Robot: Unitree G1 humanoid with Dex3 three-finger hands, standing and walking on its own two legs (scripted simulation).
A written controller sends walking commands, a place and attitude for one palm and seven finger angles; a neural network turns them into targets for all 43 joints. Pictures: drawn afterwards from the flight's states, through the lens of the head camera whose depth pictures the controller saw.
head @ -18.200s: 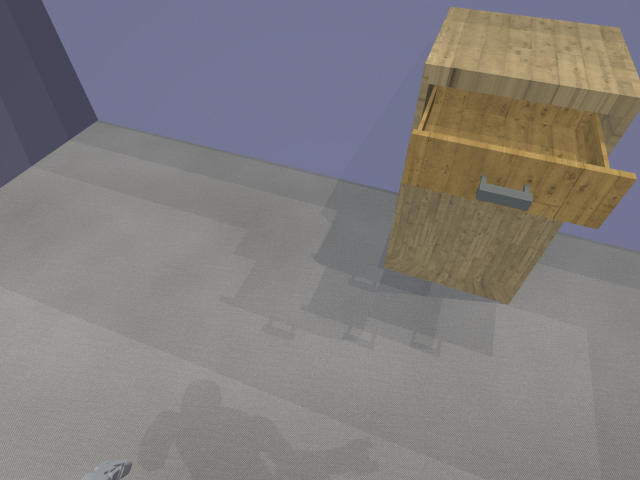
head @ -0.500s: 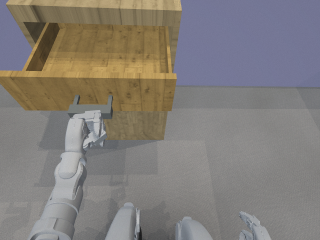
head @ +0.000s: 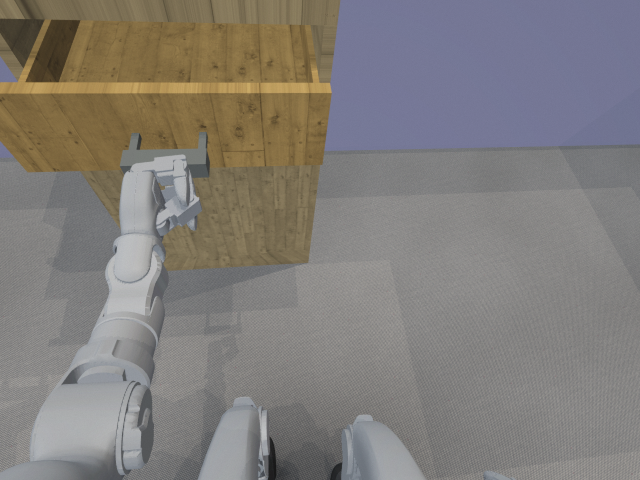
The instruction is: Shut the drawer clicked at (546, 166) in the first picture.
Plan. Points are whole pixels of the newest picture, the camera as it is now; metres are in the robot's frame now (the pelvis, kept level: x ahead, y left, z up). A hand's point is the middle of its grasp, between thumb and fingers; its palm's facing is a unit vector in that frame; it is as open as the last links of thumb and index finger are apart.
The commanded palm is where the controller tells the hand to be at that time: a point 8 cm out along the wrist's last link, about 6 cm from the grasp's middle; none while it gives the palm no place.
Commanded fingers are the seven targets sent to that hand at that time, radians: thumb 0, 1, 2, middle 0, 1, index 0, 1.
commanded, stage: push the drawer shut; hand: left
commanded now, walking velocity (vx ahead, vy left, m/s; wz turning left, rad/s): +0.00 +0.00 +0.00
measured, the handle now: (168, 151) +0.53 +0.20 +0.05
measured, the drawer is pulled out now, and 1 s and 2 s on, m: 0.14 0.03 0.00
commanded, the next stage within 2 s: pull the fist back off the drawer in 1.62 s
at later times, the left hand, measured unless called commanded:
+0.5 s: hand (193, 160) +0.52 +0.16 +0.04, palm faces +0.06 -1.00 -0.03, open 2.8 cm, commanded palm +0.51 +0.20 +0.05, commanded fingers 0.00 0.90 0.90 -1.40 -1.60 -1.40 -1.60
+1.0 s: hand (196, 133) +0.56 +0.16 +0.05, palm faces +0.07 -1.00 -0.03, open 3.0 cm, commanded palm +0.57 +0.19 +0.05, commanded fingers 0.00 0.90 0.90 -1.40 -1.60 -1.40 -1.60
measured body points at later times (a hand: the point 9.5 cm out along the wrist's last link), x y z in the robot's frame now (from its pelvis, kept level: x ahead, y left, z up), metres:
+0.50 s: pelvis +0.01 +0.00 -0.01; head +0.14 +0.04 +0.42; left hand +0.51 +0.22 +0.05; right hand +0.03 -0.26 -0.12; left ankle +0.09 +0.09 -0.62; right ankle +0.01 -0.11 -0.62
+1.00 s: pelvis +0.01 +0.00 -0.02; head +0.17 +0.03 +0.40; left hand +0.55 +0.22 +0.05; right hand -0.01 -0.26 -0.12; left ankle +0.09 +0.09 -0.62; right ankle +0.01 -0.11 -0.62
